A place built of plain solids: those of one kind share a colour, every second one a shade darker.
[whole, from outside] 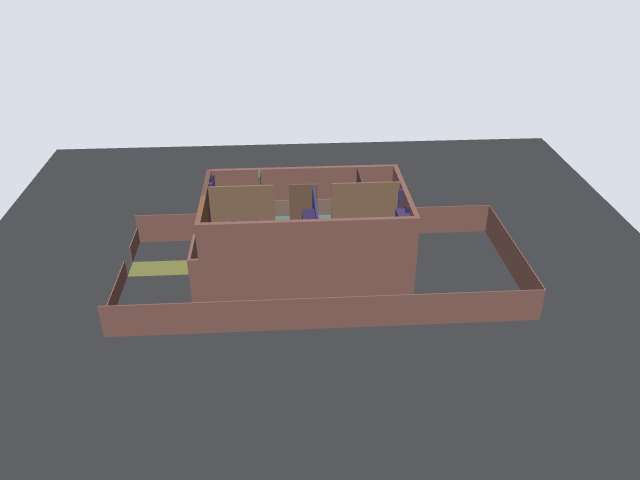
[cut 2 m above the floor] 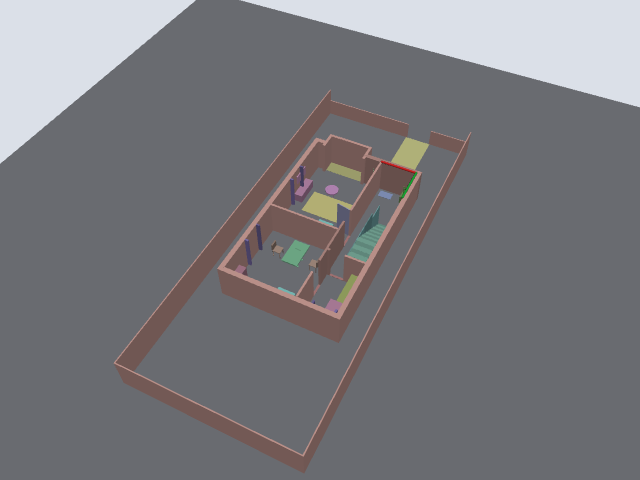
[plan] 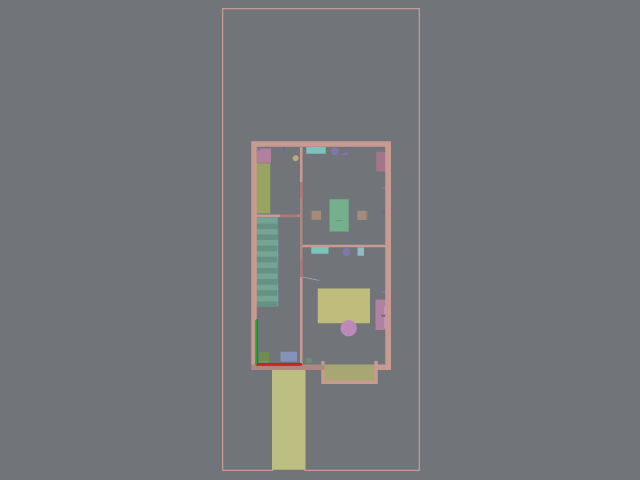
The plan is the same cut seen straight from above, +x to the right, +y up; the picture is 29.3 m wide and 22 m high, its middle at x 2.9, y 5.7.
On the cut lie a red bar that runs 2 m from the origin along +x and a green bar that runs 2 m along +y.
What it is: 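A detached two-storey house, 5.9 m wide inside and 10.0 m deep; a hall 1.98 m wide with a straight stair of 17 risers of 166 mm on goings of 255 mm; a front room and a back room; a bay window at the front; upstairs three bedrooms and a bathroom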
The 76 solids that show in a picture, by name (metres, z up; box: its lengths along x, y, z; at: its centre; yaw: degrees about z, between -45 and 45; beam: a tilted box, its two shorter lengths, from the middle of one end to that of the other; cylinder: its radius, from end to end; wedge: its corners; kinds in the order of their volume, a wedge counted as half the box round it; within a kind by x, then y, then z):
{
 "wall_1": {"box": [0.06, 21.23, 1.85], "at": [-1.56, 5.72, 0.88]},
 "wall_2": {"box": [2.35, 0.06, 1.05], "at": [-0.42, -4.86, 0.47]},
 "wall_3": {"box": [0.26, 10.48, 5.25], "at": [-0.13, 4.98, 2.57]},
 "wall_4": {"box": [1.09, 0.12, 2.74], "at": [0.54, 6.81, 1.32]},
 "wall_5": {"box": [3.37, 0.26, 5.25], "at": [1.43, -0.13, 2.57]},
 "wall_6": {"box": [0.13, 0.12, 2.74], "at": [1.92, 6.81, 1.32]},
 "wall_7": {"box": [0.12, 4.0, 2.74], "at": [2.04, 2.0, 1.32]},
 "wall_8": {"box": [0.12, 2.81, 2.74], "at": [2.04, 6.21, 1.32]},
 "wall_9": {"box": [0.12, 1.61, 2.74], "at": [2.04, 9.16, 1.32]},
 "wall_10": {"box": [6.41, 0.26, 5.25], "at": [2.95, 10.1, 2.57]},
 "wall_11": {"box": [9.08, 0.06, 1.85], "at": [2.95, 16.31, 0.88]},
 "wall_12": {"box": [0.16, 1.06, 2.99], "at": [3.03, -0.37, 1.44]},
 "wall_13": {"box": [3.79, 0.12, 2.74], "at": [4.0, 5.43, 1.32]},
 "wall_14": {"box": [2.59, 0.16, 2.99], "at": [4.25, -0.82, 1.44]},
 "wall_15": {"box": [5.31, 0.06, 1.05], "at": [4.83, -4.86, 0.47]},
 "wall_16": {"box": [0.16, 1.06, 2.99], "at": [5.46, -0.37, 1.44]},
 "wall_17": {"box": [0.77, 0.26, 5.25], "at": [5.77, -0.13, 2.57]},
 "wall_18": {"box": [0.26, 10.48, 5.25], "at": [6.02, 4.98, 2.57]},
 "wall_19": {"box": [0.06, 21.23, 1.85], "at": [7.46, 5.72, 0.88]},
 "tread_1": {"box": [0.95, 0.29, 0.19], "at": [0.48, 2.78, 0.07]},
 "tread_2": {"box": [0.95, 0.29, 0.35], "at": [0.48, 3.03, 0.16]},
 "tread_3": {"box": [0.95, 0.29, 0.52], "at": [0.48, 3.29, 0.24]},
 "tread_4": {"box": [0.95, 0.29, 0.69], "at": [0.48, 3.54, 0.32]},
 "tread_5": {"box": [0.95, 0.29, 0.85], "at": [0.48, 3.8, 0.41]},
 "tread_6": {"box": [0.95, 0.29, 1.02], "at": [0.48, 4.05, 0.49]},
 "tread_7": {"box": [0.95, 0.29, 1.18], "at": [0.48, 4.31, 0.57]},
 "tread_8": {"box": [0.95, 0.29, 1.35], "at": [0.48, 4.56, 0.66]},
 "tread_9": {"box": [0.95, 0.29, 1.52], "at": [0.48, 4.82, 0.74]},
 "tread_10": {"box": [0.95, 0.29, 1.68], "at": [0.48, 5.07, 0.82]},
 "tread_11": {"box": [0.95, 0.29, 1.85], "at": [0.48, 5.33, 0.91]},
 "tread_12": {"box": [0.95, 0.29, 2.02], "at": [0.48, 5.58, 0.99]},
 "tread_13": {"box": [0.95, 0.29, 2.18], "at": [0.48, 5.84, 1.07]},
 "tread_14": {"box": [0.95, 0.29, 2.35], "at": [0.48, 6.09, 1.15]},
 "tread_15": {"box": [0.95, 0.29, 2.52], "at": [0.48, 6.35, 1.24]},
 "tread_16": {"box": [0.95, 0.29, 2.68], "at": [0.48, 6.6, 1.32]},
 "ground_1": {"box": [1.53, 4.57, 0.5], "at": [1.47, -2.54, -0.25]},
 "ground_2": {"box": [2.27, 0.74, 0.5], "at": [4.25, -0.37, -0.25]},
 "wardrobe_bed_1": {"box": [1.34, 0.6, 2.05], "at": [4.78, 5.07, 3.8]},
 "wardrobe_bed_2": {"box": [1.05, 0.6, 2.05], "at": [4.91, 9.67, 3.8]},
 "landing_wall_1": {"box": [0.12, 3.39, 2.51], "at": [2.04, 1.7, 3.94]},
 "landing_wall_2": {"box": [0.12, 1.49, 2.51], "at": [2.04, 4.91, 3.94]},
 "landing_wall_3": {"box": [0.12, 3.59, 2.51], "at": [2.04, 8.17, 3.94]},
 "front_wall_over_bay_1": {"box": [2.27, 0.26, 2.51], "at": [4.25, -0.13, 3.94]},
 "bedrooms_wall_1": {"box": [3.79, 0.12, 2.51], "at": [4.0, 5.43, 3.94]},
 "shelf_1": {"box": [0.9, 0.32, 1.73], "at": [2.72, 9.81, 0.81]},
 "shelf_2": {"box": [0.8, 0.3, 1.83], "at": [2.89, 5.22, 0.86]},
 "fridge_freezer_1": {"box": [0.65, 0.65, 1.85], "at": [0.33, 9.57, 0.88]},
 "upper_floor_landing_1": {"box": [1.03, 4.11, 0.14], "at": [1.47, 4.7, 2.76]},
 "bath_wall_1": {"box": [1.98, 0.12, 2.51], "at": [0.99, 8.01, 3.94]},
 "tv_board_1": {"box": [0.46, 1.4, 0.55], "at": [5.67, 2.27, 0.23]},
 "tv_board_2": {"box": [0.06, 0.96, 0.56], "at": [5.86, 2.17, 1.25]},
 "dresser_1": {"box": [0.42, 0.9, 0.92], "at": [5.68, 9.29, 0.41]},
 "box_wall_1": {"box": [1.03, 0.12, 2.51], "at": [0.51, 2.61, 3.94]},
 "well_guard_1": {"box": [0.06, 4.08, 1.12], "at": [0.98, 4.71, 3.22]},
 "laid_rug_front_room_1": {"box": [2.4, 1.6, 0.06], "at": [4.0, 2.68, -0.02]},
 "curtains_curtains_1": {"box": [0.17, 0.19, 1.51], "at": [2.88, 9.88, 4.39]},
 "curtains_curtains_2": {"box": [0.19, 0.1, 2.3], "at": [5.8, 2.22, 1.2]},
 "curtains_curtains_3": {"box": [0.19, 0.1, 2.3], "at": [5.8, 3.33, 1.2]},
 "curtains_curtains_4": {"box": [0.19, 0.1, 2.3], "at": [5.8, 6.96, 1.2]},
 "curtains_curtains_5": {"box": [0.19, 0.1, 2.3], "at": [5.8, 8.07, 1.2]},
 "stair_guard_1": {"box": [0.04, 1.02, 1.66], "at": [0.97, 3.18, 0.78]},
 "stair_guard_2": {"box": [0.04, 1.02, 2.36], "at": [0.97, 4.2, 1.13]},
 "chair_hall_1": {"box": [0.47, 0.45, 0.51], "at": [0.34, 0.34, 0.21]},
 "meeting_table_1": {"box": [0.88, 1.48, 0.07], "at": [3.78, 6.83, 0.7]},
 "plant_pot_1": {"cylinder": 0.18, "from": [3.58, 9.77, 0.0], "to": [3.58, 9.77, 0.38]},
 "plant_pot_2": {"cylinder": 0.18, "from": [4.11, 5.14, 0.0], "to": [4.11, 5.14, 0.38]},
 "door_leaf_front_room_1": {"box": [0.77, 0.04, 2.05], "at": [2.48, 3.92, 0.97], "yaw": -11.5},
 "worktop_1": {"box": [0.62, 2.3, 0.04], "at": [0.31, 8.07, 0.88]},
 "box_cardboard_1": {"box": [0.3, 0.38, 0.43], "at": [4.77, 5.17, 0.16]},
 "coffee_table_1": {"cylinder": 0.38, "from": [4.21, 1.66, 0.33], "to": [4.21, 1.66, 0.4]},
 "laid_doormat_1": {"box": [0.75, 0.45, 0.06], "at": [1.47, 0.35, -0.02]},
 "threshold_1": {"box": [0.76, 0.13, 0.07], "at": [1.47, 6.81, -0.01]},
 "threshold_2": {"box": [0.13, 0.8, 0.06], "at": [2.04, 4.4, -0.02]},
 "threshold_3": {"box": [0.13, 0.74, 0.06], "at": [2.04, 7.99, -0.02]},
 "side_chair_1": {"box": [0.42, 0.42, 0.04], "at": [2.74, 6.83, 0.43]},
 "side_chair_2": {"box": [0.42, 0.42, 0.04], "at": [4.82, 6.83, 0.43]}
}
